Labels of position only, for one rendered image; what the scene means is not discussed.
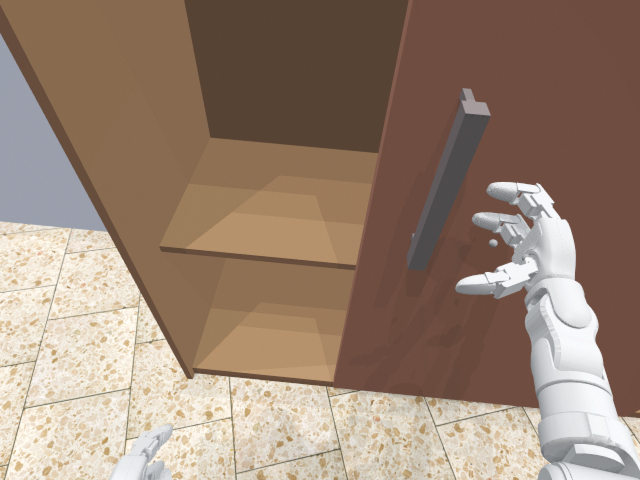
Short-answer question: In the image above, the handle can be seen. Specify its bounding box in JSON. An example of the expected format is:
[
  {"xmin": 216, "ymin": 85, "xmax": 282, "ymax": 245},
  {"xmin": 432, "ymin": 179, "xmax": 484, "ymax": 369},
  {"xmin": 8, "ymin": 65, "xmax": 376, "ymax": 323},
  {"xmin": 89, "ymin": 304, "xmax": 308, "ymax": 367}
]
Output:
[{"xmin": 407, "ymin": 88, "xmax": 491, "ymax": 271}]

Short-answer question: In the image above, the left robot hand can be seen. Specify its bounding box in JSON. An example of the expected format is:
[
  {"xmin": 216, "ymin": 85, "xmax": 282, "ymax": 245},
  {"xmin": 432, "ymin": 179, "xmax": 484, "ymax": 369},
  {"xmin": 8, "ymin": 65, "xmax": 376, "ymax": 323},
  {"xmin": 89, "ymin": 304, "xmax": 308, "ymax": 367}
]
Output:
[{"xmin": 109, "ymin": 424, "xmax": 173, "ymax": 480}]

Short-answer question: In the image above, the wardrobe door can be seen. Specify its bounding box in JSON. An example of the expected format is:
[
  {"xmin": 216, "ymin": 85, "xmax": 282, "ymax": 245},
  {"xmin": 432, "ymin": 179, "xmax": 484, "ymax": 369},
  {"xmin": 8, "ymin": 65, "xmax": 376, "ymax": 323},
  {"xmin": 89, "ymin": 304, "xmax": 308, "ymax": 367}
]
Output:
[{"xmin": 333, "ymin": 0, "xmax": 640, "ymax": 417}]

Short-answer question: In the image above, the right robot hand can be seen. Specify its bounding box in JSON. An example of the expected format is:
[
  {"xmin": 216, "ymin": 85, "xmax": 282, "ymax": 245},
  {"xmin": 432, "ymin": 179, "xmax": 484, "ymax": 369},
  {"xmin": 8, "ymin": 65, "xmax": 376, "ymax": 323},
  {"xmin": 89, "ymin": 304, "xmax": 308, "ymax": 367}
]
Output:
[{"xmin": 455, "ymin": 182, "xmax": 576, "ymax": 299}]

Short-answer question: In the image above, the robot right forearm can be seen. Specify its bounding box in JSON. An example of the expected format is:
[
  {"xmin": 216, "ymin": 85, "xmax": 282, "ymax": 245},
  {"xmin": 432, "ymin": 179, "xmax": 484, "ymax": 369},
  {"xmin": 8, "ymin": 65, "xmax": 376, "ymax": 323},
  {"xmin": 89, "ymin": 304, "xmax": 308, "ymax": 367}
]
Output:
[{"xmin": 524, "ymin": 278, "xmax": 640, "ymax": 479}]

